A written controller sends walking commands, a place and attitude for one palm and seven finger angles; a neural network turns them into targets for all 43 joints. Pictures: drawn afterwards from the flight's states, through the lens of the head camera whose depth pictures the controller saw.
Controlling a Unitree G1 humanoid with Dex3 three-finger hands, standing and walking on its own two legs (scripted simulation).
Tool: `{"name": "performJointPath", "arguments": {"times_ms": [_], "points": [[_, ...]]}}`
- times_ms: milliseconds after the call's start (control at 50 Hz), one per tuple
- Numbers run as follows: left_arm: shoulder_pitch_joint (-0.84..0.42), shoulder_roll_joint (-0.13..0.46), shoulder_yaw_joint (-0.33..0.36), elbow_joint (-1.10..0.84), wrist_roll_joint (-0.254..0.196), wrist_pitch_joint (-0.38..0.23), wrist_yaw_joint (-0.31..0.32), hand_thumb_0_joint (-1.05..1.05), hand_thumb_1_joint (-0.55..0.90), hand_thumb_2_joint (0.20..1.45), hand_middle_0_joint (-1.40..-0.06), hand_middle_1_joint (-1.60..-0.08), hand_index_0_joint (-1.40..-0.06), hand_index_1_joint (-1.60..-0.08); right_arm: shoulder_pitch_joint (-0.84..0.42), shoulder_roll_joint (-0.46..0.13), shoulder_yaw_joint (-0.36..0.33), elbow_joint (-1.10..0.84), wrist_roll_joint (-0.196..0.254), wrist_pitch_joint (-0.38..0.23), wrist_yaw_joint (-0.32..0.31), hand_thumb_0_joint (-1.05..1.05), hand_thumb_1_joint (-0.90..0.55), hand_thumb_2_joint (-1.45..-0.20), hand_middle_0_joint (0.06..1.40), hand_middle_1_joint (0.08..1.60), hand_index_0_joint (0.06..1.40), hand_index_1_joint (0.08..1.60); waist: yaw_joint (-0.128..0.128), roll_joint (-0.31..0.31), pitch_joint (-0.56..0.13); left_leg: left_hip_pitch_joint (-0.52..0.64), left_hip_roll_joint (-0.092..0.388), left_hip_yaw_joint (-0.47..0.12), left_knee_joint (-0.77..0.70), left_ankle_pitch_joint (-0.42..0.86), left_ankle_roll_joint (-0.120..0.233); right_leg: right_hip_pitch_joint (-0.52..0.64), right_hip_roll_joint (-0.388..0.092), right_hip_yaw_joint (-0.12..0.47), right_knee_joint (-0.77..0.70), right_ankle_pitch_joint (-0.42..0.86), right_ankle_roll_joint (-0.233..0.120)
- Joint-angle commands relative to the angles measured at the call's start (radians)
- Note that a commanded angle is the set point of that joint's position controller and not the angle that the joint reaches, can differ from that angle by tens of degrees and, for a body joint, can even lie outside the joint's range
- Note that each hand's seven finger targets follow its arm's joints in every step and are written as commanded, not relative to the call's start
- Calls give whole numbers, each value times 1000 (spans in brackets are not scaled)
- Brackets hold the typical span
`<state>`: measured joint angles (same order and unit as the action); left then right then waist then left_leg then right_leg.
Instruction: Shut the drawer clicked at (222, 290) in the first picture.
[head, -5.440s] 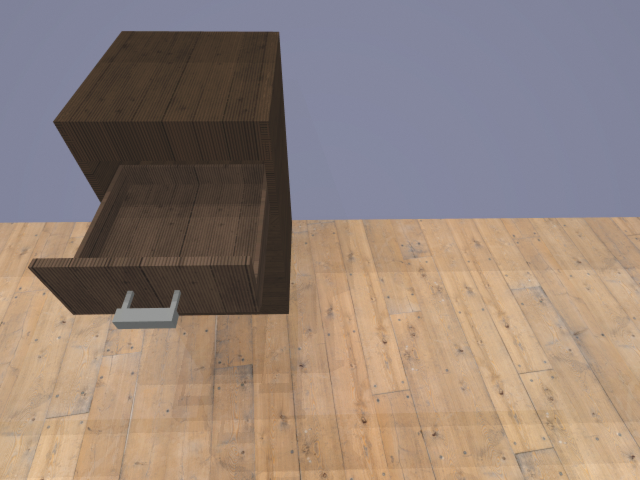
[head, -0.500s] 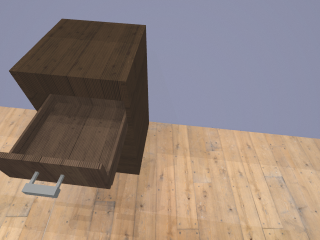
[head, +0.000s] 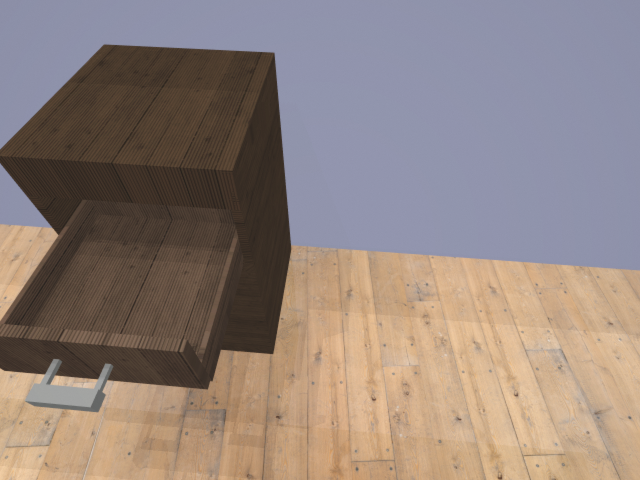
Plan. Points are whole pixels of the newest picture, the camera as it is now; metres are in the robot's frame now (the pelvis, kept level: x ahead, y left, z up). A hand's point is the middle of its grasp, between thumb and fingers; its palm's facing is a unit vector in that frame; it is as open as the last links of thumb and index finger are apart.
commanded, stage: look again from close up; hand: left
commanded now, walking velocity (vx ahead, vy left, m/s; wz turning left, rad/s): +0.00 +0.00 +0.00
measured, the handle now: (73, 382) +0.27 +0.42 -0.17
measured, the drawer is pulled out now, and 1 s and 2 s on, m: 0.29 0.29 0.29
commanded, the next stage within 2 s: shuffle to correct the standing spot in 0.60 s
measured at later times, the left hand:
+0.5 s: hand out of the picture +0.00 +0.22 -0.18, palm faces -0.01 -0.98 -0.21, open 7.4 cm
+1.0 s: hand out of the picture -0.02 +0.23 -0.19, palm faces +0.04 -0.98 -0.21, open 7.4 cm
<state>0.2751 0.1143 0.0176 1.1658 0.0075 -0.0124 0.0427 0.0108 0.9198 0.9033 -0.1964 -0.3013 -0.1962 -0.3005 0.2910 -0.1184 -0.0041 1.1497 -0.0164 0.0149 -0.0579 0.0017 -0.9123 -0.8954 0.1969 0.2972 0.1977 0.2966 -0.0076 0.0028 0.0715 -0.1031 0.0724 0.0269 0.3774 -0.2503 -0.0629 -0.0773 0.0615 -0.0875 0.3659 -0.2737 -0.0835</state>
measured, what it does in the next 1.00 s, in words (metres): shifts its weight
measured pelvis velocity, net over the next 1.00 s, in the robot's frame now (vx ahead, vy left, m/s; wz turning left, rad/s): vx -0.01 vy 0.06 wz -0.03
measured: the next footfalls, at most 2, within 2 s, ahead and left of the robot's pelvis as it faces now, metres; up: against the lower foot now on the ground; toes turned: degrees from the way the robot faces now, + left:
right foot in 1.48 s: -0.06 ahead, +0.00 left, +0.00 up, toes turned -10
left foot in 1.88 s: +0.00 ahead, +0.27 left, +0.00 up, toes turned -2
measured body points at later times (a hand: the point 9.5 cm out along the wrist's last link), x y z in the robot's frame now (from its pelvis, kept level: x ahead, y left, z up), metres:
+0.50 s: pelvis -0.02 +0.05 -0.01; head -0.02 +0.04 +0.44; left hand +0.00 +0.27 -0.16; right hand -0.02 -0.17 -0.17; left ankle -0.02 +0.14 -0.74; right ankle -0.04 -0.06 -0.74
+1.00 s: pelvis -0.01 +0.06 -0.01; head +0.01 +0.06 +0.44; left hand -0.02 +0.28 -0.17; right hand +0.00 -0.17 -0.17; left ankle -0.02 +0.14 -0.74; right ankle -0.04 -0.06 -0.74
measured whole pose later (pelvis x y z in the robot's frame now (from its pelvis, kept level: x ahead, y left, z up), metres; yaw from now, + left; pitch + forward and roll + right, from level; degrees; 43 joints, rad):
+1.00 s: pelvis -0.01 +0.06 -0.01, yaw -1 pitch +0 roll +1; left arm 0.31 0.13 0.02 1.07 0.02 0.00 0.05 0.00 0.90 0.90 -0.20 -0.30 -0.20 -0.30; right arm 0.28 -0.16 -0.01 1.05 -0.01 0.02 -0.03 0.00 -0.91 -0.90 0.20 0.30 0.20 0.30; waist 0.02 0.00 0.04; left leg -0.25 -0.04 0.08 0.57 -0.32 0.04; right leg -0.23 -0.03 -0.03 0.59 -0.36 0.00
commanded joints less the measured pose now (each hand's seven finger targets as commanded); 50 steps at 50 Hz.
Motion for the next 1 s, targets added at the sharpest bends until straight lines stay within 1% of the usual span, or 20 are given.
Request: {"name": "performJointPath", "arguments": {"times_ms": [0,40,60,80,100,120,140,160,180,200,240,280,320,340,400,500,680,780,880,980], "points": [[79,96,19,-26,-5,-8,3,0,900,900,-200,-300,-200,-300,92,-76,-10,-10,-1,-8,-5,0,-900,-900,200,300,200,300,3,-11,15,-16,35,-20,-12,208,57,-22,-174,129,-67,394,42],[75,92,19,-28,-4,-6,4,0,900,900,-200,-300,-200,-300,104,-68,-9,-8,0,-7,-5,0,-900,-900,200,300,200,300,2,-18,13,-22,37,-20,-12,203,59,-16,-169,121,-67,371,40],[184,140,16,-18,13,-51,45,0,900,900,-200,-300,-200,-300,-56,-103,-16,-81,15,-43,15,0,-900,-900,200,300,200,300,69,-52,-20,-168,4,76,299,65,37,7,-264,249,-15,1112,169],[181,184,28,-58,13,-57,42,0,900,900,-200,-300,-200,-300,15,-65,-15,-128,13,-30,16,0,-900,-900,200,300,200,300,9,-25,-83,-245,-22,-29,372,-138,70,94,-336,270,44,1230,139],[147,160,16,-76,13,-55,35,0,900,900,-200,-300,-200,-300,15,-67,-23,-128,8,-26,17,0,-900,-900,200,300,200,300,0,58,-79,-261,-21,-19,397,-139,77,77,-319,219,51,1173,76],[143,150,14,-76,18,-54,33,0,900,900,-200,-300,-200,-300,29,-37,-14,-127,15,-33,22,0,-900,-900,200,300,200,300,-5,23,-131,-240,3,-17,349,-144,74,71,-300,201,52,1009,-17],[95,146,17,-103,18,-50,28,0,900,900,-200,-300,-200,-300,62,-32,-8,-135,17,-33,27,0,-900,-900,200,300,200,300,-20,-23,-176,-205,-14,0,278,-127,74,95,-266,148,74,914,-41],[80,140,14,-117,18,-46,26,0,900,900,-200,-300,-200,-300,82,-35,-7,-133,15,-37,28,0,-900,-900,200,300,200,300,-23,-102,-171,-171,-30,8,200,-76,70,69,-241,130,95,837,-39],[72,127,7,-120,13,-40,24,0,900,900,-200,-300,-200,-300,103,-46,-7,-119,13,-40,27,0,-900,-900,200,300,200,300,-31,-137,-159,-114,-31,1,127,8,71,16,-224,133,110,701,-27],[70,104,1,-121,6,-34,22,0,900,900,-200,-300,-200,-300,122,-66,-9,-113,10,-44,25,0,-900,-900,200,300,200,300,-32,-110,-134,-74,-3,-30,77,105,80,-44,-193,132,124,532,-3],[77,78,-3,-126,4,-17,16,0,900,900,-200,-300,-200,-300,112,-103,-8,-119,-1,-50,20,0,-900,-900,200,300,200,300,-6,49,-62,-99,73,-96,64,252,116,-134,-139,121,94,190,26],[81,88,-4,-121,6,-10,11,0,900,900,-200,-300,-200,-300,79,-105,1,-119,-3,-42,18,0,-900,-900,200,300,200,300,6,92,46,-177,59,-107,41,151,122,-160,-123,131,61,66,22],[87,100,-9,-119,7,-7,4,0,900,900,-200,-300,-200,-300,67,-105,4,-132,-1,-37,22,0,-900,-900,200,300,200,300,10,42,99,-210,41,-114,-7,8,119,-190,-124,146,30,-23,22],[80,102,-10,-117,9,-7,1,0,900,900,-200,-300,-200,-300,75,-107,6,-128,-2,-38,24,0,-900,-900,200,300,200,300,8,46,120,-225,38,-122,-24,-17,120,-199,-120,145,32,-36,23],[92,105,-12,-120,8,-4,-3,0,900,900,-200,-300,-200,-300,81,-126,5,-128,-4,-40,25,0,-900,-900,200,300,200,300,10,6,83,-207,36,-126,-52,-81,125,-185,-119,142,37,-49,27],[102,102,-13,-119,10,-1,-8,0,900,900,-200,-300,-200,-300,84,-142,6,-119,-2,-48,24,0,-900,-900,200,300,200,300,17,30,23,-178,51,-148,-86,-73,137,-147,-118,118,68,-5,36],[124,91,-19,-81,5,-10,-6,0,900,900,-200,-300,-200,-300,102,-121,12,-73,4,-55,21,0,-900,-900,200,300,200,300,14,-9,-16,-107,34,-102,-30,115,132,-130,-144,136,50,92,38],[129,132,0,-86,3,-11,8,0,900,900,-200,-300,-200,-300,91,-125,4,-80,8,-38,20,0,-900,-900,200,300,200,300,19,-2,-40,-102,21,-67,51,246,112,-108,-204,182,87,270,15],[139,167,26,-111,9,0,20,0,900,900,-200,-300,-200,-300,62,-132,-13,-123,4,-16,24,0,-900,-900,200,300,200,300,28,-62,-51,-164,-4,-35,130,214,96,-91,-275,238,122,362,-19],[125,218,54,-148,17,13,26,0,900,900,-200,-300,-200,-300,23,-121,-30,-169,0,3,29,0,-900,-900,200,300,200,300,32,-157,-23,-237,-54,10,239,50,71,-122,-387,343,84,374,-83]]}}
